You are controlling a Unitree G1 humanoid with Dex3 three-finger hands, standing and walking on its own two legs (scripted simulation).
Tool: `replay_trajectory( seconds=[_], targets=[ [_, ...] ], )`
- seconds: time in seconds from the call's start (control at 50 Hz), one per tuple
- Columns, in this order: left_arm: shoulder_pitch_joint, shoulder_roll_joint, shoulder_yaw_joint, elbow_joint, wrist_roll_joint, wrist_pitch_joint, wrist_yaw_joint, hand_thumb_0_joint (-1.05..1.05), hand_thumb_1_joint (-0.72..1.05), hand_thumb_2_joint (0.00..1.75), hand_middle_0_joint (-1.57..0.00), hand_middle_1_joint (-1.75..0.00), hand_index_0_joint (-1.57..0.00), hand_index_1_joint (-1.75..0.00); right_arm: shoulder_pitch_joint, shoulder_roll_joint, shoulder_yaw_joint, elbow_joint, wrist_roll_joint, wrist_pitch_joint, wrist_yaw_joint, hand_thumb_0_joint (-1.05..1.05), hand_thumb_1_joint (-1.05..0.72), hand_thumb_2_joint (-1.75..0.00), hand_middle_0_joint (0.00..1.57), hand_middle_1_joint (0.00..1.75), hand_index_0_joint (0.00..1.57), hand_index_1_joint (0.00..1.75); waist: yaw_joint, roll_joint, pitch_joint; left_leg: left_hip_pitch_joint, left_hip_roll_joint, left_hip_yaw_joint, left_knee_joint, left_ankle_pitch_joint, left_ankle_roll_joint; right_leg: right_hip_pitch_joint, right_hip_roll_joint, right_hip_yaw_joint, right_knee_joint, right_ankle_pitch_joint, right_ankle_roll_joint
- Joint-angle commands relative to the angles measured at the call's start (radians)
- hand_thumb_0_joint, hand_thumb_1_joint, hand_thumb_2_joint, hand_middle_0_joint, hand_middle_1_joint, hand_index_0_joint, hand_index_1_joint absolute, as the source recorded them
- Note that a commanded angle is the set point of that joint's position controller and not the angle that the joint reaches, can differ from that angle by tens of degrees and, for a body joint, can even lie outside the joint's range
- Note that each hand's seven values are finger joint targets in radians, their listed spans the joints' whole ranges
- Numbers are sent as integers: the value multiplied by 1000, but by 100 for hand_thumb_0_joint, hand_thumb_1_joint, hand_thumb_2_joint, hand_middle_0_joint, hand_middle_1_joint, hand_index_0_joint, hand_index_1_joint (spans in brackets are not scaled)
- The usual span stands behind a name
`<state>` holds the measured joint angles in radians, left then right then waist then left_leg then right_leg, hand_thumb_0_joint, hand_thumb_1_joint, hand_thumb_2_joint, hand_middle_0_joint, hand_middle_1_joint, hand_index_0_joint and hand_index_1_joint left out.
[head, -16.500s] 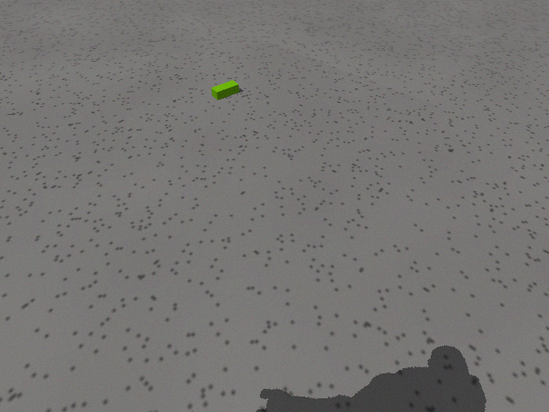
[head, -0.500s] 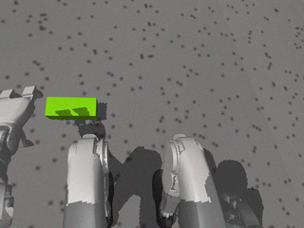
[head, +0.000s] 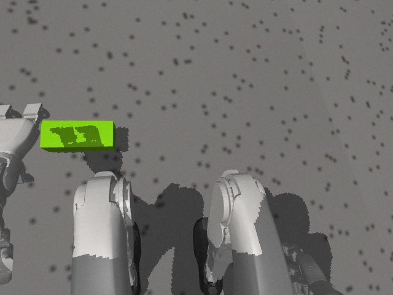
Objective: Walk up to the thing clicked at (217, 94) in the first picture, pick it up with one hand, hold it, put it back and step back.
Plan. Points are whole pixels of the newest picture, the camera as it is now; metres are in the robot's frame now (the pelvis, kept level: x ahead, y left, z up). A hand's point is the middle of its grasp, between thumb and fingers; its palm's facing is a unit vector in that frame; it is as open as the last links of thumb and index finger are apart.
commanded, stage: rise first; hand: left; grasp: from above
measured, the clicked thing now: (80, 136) +0.44 +0.27 -0.31
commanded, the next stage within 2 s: approach in 0.50 s
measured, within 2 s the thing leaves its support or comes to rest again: neither
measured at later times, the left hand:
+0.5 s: hand (33, 147) +0.38 +0.33 -0.19, palm faces -0.44 -0.09 -0.89, open 14.2 cm
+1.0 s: hand (74, 118) +0.45 +0.26 -0.19, palm faces -0.37 -0.05 -0.93, open 14.0 cm
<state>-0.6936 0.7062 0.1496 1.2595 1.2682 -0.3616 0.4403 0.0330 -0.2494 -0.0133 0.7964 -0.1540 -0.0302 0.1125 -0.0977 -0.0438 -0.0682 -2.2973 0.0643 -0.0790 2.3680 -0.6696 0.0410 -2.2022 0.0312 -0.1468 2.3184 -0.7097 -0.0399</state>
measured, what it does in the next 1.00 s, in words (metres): stands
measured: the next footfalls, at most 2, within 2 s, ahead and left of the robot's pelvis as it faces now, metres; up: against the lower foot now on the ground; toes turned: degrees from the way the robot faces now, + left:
none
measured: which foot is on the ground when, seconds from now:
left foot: down 0.00-1.00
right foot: down 0.00-1.00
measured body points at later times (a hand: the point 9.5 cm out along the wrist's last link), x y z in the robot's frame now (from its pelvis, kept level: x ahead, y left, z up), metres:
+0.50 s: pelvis +0.00 +0.00 -0.01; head +0.23 +0.07 +0.37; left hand +0.40 +0.33 -0.14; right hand +0.11 -0.28 -0.14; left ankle +0.08 +0.12 -0.31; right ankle +0.09 -0.10 -0.31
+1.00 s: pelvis +0.00 +0.00 -0.02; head +0.24 +0.06 +0.36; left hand +0.47 +0.26 -0.14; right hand +0.08 -0.28 -0.13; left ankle +0.08 +0.12 -0.31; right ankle +0.09 -0.10 -0.31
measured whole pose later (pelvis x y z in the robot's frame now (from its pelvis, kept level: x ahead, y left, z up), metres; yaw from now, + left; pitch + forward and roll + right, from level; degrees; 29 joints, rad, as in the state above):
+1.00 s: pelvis +0.00 +0.00 -0.02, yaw -1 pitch +33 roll -7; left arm -0.91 0.67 0.08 1.44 1.30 -0.22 0.55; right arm 0.08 -0.26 0.06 0.78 -0.18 -0.09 0.12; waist -0.23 -0.04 -0.05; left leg -2.34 0.08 -0.10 2.42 -0.67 0.03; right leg -2.25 0.04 -0.17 2.36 -0.69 -0.05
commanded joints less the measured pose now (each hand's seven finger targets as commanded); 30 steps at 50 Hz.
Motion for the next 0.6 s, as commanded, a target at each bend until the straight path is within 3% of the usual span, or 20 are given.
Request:
replay_trajectory(
  seconds=[0.0, 0.14, 0.22, 0.28, 0.34, 0.36, 0.42, 0.46, 0.48, 0.54, 0.58],
  targets=[
    [-205, 280, 52, -126, -11, -4, 52, 0, -56, 101, -8, -97, -7, -99, 168, -228, -74, -31, 0, -9, -10, 0, -90, -90, 20, 30, 20, 30, 24, 241, -668, 574, -38, 13, -230, 175, -7, 236, 41, 6, -246, 199, -3],
    [-208, 276, 53, -84, -9, -2, 69, 0, -55, 100, -7, -100, -7, -100, 179, -235, -65, -32, -5, -10, -9, 0, -90, -90, 20, 30, 20, 30, 5, 224, -643, 535, -39, 15, -212, 171, -3, 240, 41, 5, -238, 204, 1],
    [-210, 288, 61, -76, -12, 3, 74, 0, -54, 100, -6, -101, -7, -100, 184, -240, -64, -27, -9, -15, -7, 0, -90, -90, 20, 30, 20, 30, 10, 232, -655, 537, -39, 14, -207, 166, -3, 237, 41, 3, -228, 198, -1],
    [-245, 299, 59, -76, -12, 3, 75, 0, -54, 100, -7, -99, -7, -100, 189, -240, -59, -23, -10, -19, -6, 0, -90, -90, 20, 30, 20, 30, -7, 230, -643, 521, -38, 12, -199, 162, -2, 239, 41, 1, -223, 201, 1],
    [-239, 303, 66, -73, -19, 4, 76, 0, -54, 100, -6, -101, -7, -100, 184, -244, -60, -26, -11, -20, -8, 0, -90, -90, 20, 30, 20, 30, -2, 239, -652, 522, -38, 16, -194, 158, -2, 239, 41, 5, -226, 198, 1],
    [-229, 289, 49, -52, -11, 7, 74, 0, -54, 100, -6, -100, -7, -100, 188, -242, -52, -27, -14, -21, -7, 0, -90, -90, 20, 30, 20, 30, -9, 246, -637, 516, -39, 18, -191, 162, -2, 248, 42, 3, -226, 205, 3],
    [-265, 331, 70, -89, -10, 1, 76, 0, -54, 100, -6, -100, -7, -100, 198, -243, -53, -20, -15, -21, -5, 0, -90, -90, 20, 30, 20, 30, -8, 241, -651, 503, -38, 19, -179, 169, 0, 260, 44, 6, -225, 218, 2],
    [-232, 296, 55, -47, -13, 7, 76, 0, -54, 100, -6, -101, -7, -100, 192, -237, -53, -23, -13, -23, -5, 0, -90, -90, 20, 30, 20, 30, -5, 223, -634, 495, -39, 20, -180, 153, 0, 249, 45, 8, -229, 201, 0],
    [-234, 282, 47, -29, -13, 8, 75, 0, -54, 100, -6, -100, -7, -100, 190, -240, -48, -23, -15, -23, -3, 0, -90, -90, 20, 30, 20, 30, -17, 227, -626, 491, -39, 18, -179, 147, 0, 244, 46, 3, -227, 196, 1],
    [-272, 337, 71, -67, -7, -1, 78, 0, -54, 99, -6, -100, -7, -100, 198, -242, -48, -16, -16, -23, -6, 0, -90, -90, 20, 30, 20, 30, -8, 257, -650, 500, -39, 17, -176, 155, -3, 247, 47, 2, -219, 201, -1],
    [-250, 302, 55, -21, -6, 2, 77, 0, -58, 106, -9, -98, -6, -102, 187, -239, -43, -21, -17, -23, -4, 0, -90, -90, 20, 30, 20, 30, -15, 229, -616, 478, -39, 14, -178, 129, -2, 228, 49, -2, -226, 176, -2]
  ],
)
